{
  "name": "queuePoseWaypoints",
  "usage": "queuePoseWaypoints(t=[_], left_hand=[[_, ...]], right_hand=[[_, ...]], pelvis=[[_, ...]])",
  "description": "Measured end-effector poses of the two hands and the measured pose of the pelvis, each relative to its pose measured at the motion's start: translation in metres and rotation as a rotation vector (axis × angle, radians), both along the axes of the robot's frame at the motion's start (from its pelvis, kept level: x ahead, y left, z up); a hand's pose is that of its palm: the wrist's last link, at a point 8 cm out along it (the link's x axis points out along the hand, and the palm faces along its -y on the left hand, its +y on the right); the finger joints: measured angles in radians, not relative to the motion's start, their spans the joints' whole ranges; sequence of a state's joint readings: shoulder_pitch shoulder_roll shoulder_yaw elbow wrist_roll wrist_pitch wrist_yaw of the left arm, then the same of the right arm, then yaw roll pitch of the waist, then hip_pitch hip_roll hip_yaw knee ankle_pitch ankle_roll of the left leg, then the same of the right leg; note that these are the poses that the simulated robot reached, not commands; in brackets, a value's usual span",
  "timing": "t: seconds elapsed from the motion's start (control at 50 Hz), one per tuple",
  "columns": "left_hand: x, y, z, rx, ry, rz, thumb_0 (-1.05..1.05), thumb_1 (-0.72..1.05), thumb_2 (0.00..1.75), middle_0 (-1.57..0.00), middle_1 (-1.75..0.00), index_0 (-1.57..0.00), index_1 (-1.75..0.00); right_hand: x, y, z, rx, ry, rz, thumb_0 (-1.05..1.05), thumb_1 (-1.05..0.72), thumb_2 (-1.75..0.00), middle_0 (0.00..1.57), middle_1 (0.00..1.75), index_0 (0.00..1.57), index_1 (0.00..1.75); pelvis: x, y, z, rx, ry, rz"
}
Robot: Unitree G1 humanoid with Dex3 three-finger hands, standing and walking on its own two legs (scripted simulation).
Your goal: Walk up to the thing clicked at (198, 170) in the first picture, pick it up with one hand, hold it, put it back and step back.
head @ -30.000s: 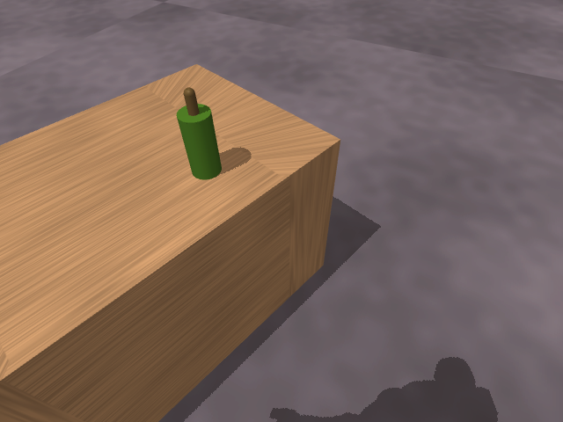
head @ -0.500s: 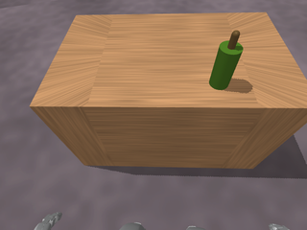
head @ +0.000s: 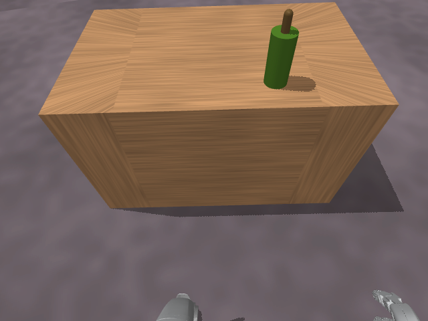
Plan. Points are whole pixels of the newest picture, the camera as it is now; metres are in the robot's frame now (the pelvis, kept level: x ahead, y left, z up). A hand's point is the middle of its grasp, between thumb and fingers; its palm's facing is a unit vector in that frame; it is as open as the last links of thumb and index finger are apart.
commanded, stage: step back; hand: right
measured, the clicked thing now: (281, 49) +0.84 -0.17 +0.02
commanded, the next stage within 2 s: stand in 1.78 s
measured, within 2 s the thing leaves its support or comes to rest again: neither
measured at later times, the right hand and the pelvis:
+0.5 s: hand out of the picture -0.05 -0.28 -0.13, palm faces -0.09 +0.90 -0.42, open 7.4 cm; pelvis -0.17 -0.02 +0.01, yaw +2 degrees
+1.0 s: hand out of the picture -0.22 -0.29 -0.14, palm faces -0.14 +0.92 -0.37, open 7.4 cm; pelvis -0.30 -0.04 +0.01, yaw +7 degrees
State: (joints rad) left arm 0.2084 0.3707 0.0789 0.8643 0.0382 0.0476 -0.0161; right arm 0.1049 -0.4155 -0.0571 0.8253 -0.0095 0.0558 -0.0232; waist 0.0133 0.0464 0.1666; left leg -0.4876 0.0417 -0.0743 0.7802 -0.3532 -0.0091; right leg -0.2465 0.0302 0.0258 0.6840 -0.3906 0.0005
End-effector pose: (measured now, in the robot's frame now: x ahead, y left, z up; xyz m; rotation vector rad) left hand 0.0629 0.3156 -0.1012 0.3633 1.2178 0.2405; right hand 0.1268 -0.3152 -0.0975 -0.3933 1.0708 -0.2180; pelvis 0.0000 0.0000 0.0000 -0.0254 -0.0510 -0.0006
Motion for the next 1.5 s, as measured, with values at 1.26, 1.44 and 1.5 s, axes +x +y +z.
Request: queuePoseWaypoints(t=[1.26,1.44,1.5], left_hand=[[-0.343,-0.054,0.009,-0.019,-0.034,0.122,0.01,0.90,0.90,-0.20,-0.30,-0.21,-0.30],[-0.320,-0.039,0.002,-0.045,-0.044,0.137,0.01,0.90,0.90,-0.20,-0.30,-0.21,-0.30],[-0.308,-0.034,0.001,-0.052,-0.038,0.128,0.01,0.90,0.90,-0.20,-0.30,-0.21,-0.30]], right_hand=[[-0.319,-0.029,-0.006,0.066,0.116,0.063,0.01,-0.90,-0.90,0.21,0.30,0.21,0.30],[-0.298,-0.014,-0.002,0.032,0.125,0.085,0.01,-0.91,-0.90,0.20,0.30,0.20,0.30],[-0.292,-0.005,0.000,0.044,0.127,0.076,0.01,-0.91,-0.90,0.20,0.30,0.20,0.30]], pelvis=[[-0.292,-0.051,0.014,0.015,0.001,0.101],[-0.279,-0.031,0.013,0.039,0.012,0.121],[-0.272,-0.027,0.015,0.026,0.014,0.111]])
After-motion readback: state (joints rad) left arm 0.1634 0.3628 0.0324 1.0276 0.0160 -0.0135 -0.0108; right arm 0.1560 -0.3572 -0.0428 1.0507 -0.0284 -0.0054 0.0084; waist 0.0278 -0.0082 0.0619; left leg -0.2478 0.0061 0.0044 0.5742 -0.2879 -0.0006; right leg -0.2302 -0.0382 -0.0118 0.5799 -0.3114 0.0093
